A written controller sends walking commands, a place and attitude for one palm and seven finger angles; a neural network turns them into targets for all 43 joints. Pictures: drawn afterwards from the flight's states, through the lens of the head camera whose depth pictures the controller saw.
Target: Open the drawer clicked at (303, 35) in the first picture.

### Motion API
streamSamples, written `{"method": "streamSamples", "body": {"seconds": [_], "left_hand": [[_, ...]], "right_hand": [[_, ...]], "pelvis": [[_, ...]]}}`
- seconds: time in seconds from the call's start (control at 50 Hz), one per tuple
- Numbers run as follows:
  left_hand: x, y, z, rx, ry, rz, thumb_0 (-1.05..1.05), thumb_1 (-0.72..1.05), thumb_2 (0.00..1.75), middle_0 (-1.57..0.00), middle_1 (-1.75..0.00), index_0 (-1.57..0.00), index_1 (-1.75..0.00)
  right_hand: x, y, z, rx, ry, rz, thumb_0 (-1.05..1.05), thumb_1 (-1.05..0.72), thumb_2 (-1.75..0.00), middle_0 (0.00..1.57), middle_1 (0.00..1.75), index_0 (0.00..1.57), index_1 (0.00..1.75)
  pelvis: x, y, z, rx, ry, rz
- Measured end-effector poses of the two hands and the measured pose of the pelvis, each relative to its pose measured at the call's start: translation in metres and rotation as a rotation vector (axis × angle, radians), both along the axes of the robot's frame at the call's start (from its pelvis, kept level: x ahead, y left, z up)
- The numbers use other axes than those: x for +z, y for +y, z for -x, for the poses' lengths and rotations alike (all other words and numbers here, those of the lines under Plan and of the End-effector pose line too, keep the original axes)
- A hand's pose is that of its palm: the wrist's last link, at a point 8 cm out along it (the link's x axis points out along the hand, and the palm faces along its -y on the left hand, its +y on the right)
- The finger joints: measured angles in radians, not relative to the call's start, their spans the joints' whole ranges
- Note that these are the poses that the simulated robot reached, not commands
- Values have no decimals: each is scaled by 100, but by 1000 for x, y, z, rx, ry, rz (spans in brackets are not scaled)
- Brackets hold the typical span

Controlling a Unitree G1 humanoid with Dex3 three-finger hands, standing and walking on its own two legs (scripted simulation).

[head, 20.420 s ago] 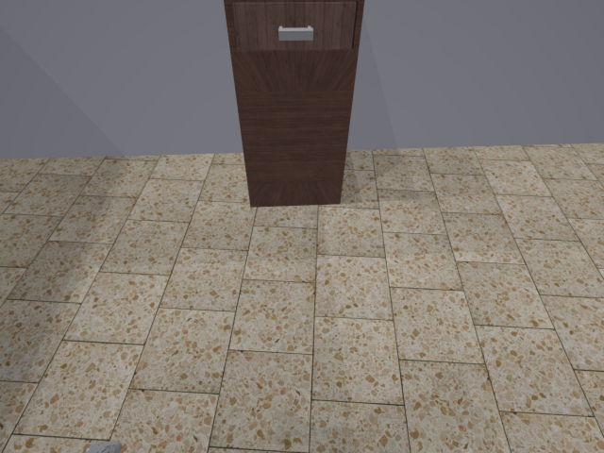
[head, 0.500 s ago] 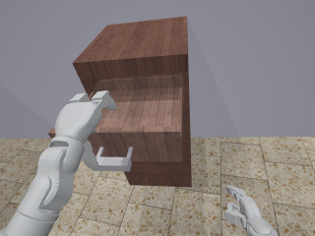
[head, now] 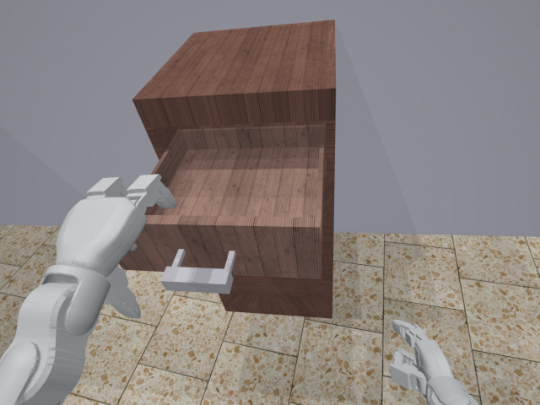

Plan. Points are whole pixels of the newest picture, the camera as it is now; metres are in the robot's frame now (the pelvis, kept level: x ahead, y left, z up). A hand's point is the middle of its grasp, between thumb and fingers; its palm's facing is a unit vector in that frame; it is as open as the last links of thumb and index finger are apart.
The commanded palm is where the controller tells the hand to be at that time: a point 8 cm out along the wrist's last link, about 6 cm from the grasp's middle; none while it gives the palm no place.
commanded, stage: draw the hand back to the body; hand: left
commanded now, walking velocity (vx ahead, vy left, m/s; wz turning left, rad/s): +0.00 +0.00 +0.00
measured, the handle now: (201, 267) +0.31 +0.18 +0.04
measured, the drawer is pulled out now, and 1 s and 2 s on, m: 0.30 0.30 0.30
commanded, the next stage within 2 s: step back with the hand held close in 1.08 s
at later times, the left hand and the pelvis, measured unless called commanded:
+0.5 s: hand (107, 230) +0.23 +0.22 +0.22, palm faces +0.39 -0.86 -0.33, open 12.0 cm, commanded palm +0.17 +0.26 +0.23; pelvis +0.02 +0.00 +0.00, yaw -1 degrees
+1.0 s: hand (72, 245) +0.21 +0.25 +0.22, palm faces +0.49 -0.79 -0.36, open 7.9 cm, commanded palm +0.15 +0.29 +0.23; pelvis +0.02 +0.01 +0.00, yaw -1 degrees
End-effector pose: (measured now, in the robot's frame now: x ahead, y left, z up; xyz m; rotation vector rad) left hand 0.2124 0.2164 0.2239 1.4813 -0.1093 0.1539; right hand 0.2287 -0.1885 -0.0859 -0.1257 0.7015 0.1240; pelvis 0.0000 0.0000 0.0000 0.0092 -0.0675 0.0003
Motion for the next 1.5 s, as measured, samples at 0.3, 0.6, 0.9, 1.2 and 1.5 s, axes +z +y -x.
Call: {"method": "streamSamples", "body": {"seconds": [0.3,0.6,0.9,1.2,1.5], "left_hand": [[11,25,29,-239,-437,959,-1,-37,36,-32,-111,-31,-112],[7,47,25,-202,-423,932,0,10,56,-27,-81,-27,-81],[7,69,46,-80,-457,908,1,62,78,-23,-47,-23,-47],[6,64,53,-78,-468,929,1,87,89,-22,-31,-21,-31],[0,73,58,-163,-294,795,1,88,90,-22,-30,-21,-30]], "right_hand": [[19,-4,20,-76,-114,88,1,-90,-90,20,30,20,30],[7,-34,47,-178,-39,163,1,-90,-90,20,30,20,30],[14,-10,21,-129,-102,110,1,-90,-90,20,30,20,30],[16,-17,30,-127,-105,123,1,-90,-90,20,30,20,30],[12,-40,80,-270,-7,189,1,-90,-90,20,30,20,30]], "pelvis": [[1,-3,-9,-11,-25,20],[1,8,-24,-27,-9,23],[1,9,-22,-17,-9,25],[2,3,-14,-13,-23,26],[-2,23,15,-33,83,25]]}}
